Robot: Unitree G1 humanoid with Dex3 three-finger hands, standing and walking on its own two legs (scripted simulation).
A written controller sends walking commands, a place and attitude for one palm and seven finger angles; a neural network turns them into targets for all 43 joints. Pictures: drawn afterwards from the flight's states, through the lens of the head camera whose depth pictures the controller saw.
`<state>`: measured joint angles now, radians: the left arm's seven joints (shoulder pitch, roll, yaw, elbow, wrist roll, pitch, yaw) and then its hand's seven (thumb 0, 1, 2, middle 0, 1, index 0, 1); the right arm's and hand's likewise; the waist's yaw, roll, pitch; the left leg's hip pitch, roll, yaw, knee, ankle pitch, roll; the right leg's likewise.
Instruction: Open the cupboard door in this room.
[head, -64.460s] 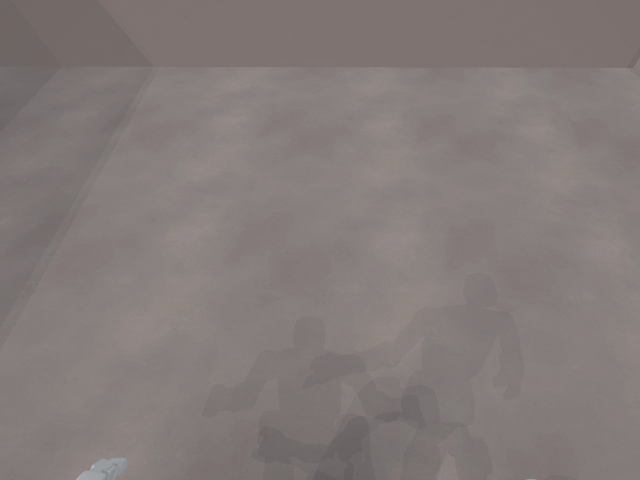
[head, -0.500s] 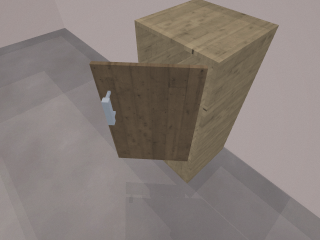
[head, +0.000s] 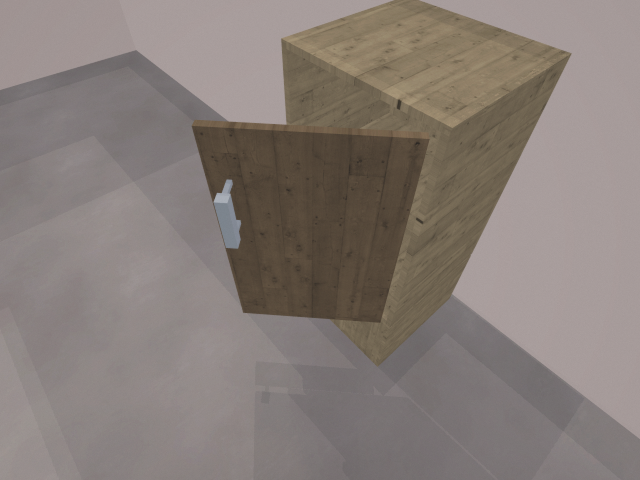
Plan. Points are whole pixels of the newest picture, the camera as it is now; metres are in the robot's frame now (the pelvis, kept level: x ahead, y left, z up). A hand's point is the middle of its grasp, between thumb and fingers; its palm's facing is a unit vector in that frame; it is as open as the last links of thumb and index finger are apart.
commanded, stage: raise the hand with hooked fingers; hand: left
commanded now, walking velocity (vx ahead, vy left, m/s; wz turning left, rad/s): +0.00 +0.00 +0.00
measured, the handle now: (230, 214) +0.56 +0.21 -0.05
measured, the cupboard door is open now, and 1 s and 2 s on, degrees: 44 44 44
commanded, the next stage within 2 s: none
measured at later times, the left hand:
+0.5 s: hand (168, 474) +0.14 +0.20 -0.08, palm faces +0.00 -1.00 +0.02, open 8.6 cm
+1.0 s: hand (134, 430) +0.18 +0.25 -0.06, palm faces +0.00 -1.00 -0.06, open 11.6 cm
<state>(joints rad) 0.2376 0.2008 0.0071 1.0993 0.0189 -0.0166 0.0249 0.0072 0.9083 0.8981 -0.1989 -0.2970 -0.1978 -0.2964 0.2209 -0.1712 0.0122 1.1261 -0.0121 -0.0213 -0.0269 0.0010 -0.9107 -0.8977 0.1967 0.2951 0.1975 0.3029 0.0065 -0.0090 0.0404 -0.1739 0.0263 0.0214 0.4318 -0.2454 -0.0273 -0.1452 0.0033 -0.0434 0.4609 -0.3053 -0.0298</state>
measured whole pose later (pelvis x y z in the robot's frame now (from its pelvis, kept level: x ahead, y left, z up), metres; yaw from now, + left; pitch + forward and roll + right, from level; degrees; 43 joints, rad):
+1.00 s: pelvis -0.06 +0.03 -0.09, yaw +0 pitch +16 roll -3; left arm 0.26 0.29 0.28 0.15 -0.31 -0.38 -0.36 0.01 0.03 0.53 -0.26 -0.86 -0.26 -0.86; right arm 0.28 -0.25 0.00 0.59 0.03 -0.22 -0.07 0.01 -0.90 -0.90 0.20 0.30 0.20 0.30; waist -0.02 0.03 -0.13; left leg -0.97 0.03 -0.01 1.17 -0.48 0.01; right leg -0.89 -0.01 -0.07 1.14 -0.52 0.00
